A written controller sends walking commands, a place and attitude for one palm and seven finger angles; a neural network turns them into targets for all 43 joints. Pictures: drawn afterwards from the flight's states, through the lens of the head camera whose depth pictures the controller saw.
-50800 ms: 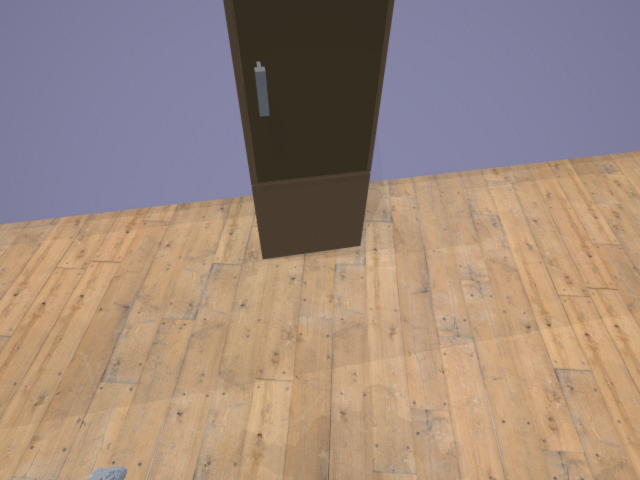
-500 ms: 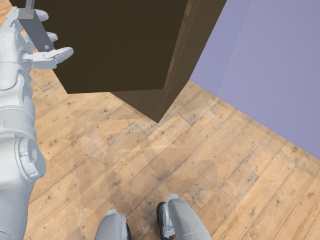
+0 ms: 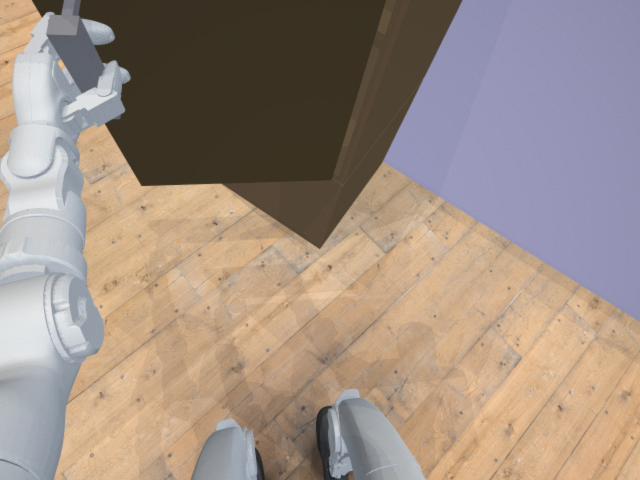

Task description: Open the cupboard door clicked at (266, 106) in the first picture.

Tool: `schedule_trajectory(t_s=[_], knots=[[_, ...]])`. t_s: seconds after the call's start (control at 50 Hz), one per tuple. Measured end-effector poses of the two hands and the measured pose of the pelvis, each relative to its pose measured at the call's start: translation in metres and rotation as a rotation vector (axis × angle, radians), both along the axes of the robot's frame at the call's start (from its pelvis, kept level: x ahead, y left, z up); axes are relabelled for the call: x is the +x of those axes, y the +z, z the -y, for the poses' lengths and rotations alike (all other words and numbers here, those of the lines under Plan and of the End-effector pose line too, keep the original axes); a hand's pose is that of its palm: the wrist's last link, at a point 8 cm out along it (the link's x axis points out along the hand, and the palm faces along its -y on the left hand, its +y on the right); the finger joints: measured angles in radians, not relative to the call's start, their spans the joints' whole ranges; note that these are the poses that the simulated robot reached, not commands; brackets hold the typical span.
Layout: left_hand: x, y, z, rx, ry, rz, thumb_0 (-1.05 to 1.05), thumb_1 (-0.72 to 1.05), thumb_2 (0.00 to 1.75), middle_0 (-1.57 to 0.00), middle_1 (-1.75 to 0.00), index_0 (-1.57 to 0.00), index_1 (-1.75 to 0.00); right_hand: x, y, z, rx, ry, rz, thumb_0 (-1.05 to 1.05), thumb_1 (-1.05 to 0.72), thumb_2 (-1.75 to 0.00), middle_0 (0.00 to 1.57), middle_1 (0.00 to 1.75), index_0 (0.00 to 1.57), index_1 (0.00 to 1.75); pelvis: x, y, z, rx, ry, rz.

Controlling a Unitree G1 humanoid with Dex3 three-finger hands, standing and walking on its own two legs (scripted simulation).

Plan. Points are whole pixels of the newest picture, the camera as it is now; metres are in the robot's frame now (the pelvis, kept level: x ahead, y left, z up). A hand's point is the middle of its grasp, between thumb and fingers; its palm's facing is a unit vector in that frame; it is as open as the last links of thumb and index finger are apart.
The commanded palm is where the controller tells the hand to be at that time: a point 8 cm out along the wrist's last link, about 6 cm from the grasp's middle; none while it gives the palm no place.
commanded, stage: pull the door open along its arc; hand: left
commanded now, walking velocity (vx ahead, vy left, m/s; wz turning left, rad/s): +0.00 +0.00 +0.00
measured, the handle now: (91, 58) +0.60 +0.19 +0.07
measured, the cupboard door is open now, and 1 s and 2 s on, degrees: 40 82 87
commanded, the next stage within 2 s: open thumb and fingers to let go in 1.04 s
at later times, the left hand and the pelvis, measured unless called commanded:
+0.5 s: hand (134, 180) +0.44 +0.14 +0.07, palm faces +0.01 -1.00 +0.01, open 6.4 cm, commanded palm +0.38 +0.21 +0.07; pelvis +0.03 -0.01 +0.03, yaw -1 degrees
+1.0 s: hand (241, 266) +0.34 +0.05 +0.07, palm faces +0.41 -0.91 -0.01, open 6.5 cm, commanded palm +0.27 +0.08 +0.07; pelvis +0.02 -0.04 +0.03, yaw +3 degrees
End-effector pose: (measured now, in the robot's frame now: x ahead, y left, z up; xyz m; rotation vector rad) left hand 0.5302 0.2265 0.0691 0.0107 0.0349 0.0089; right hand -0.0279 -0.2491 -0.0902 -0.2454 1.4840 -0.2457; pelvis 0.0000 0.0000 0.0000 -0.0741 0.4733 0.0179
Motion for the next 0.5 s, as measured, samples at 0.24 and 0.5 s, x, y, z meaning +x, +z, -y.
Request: schedule_trajectory(t_s=[0.24, 0.5], knots=[[-0.022, 0.0, 0.003, 0.005, 0.008, 0.003, -0.01, 0.69, 0.76, -0.33, -1.35, -0.33, -1.35, 0.007, 0.008, 0.004, 0.024, -0.039, 0.026, 0.0, -0.91, -0.9, 0.2, 0.3, 0.2, 0.3, 0.009, 0.012, 0.004, 0.016, -0.027, 0.027], [-0.111, -0.002, 0.029, -0.019, 0.005, 0.028, -0.01, 0.65, 0.69, -0.31, -1.32, -0.32, -1.33, 0.101, 0.018, 0.014, 0.06, 0.027, 0.281, 0.0, -0.91, -0.9, 0.2, 0.3, 0.2, 0.3, 0.028, 0.03, 0.007, 0.04, -0.038, 0.093]])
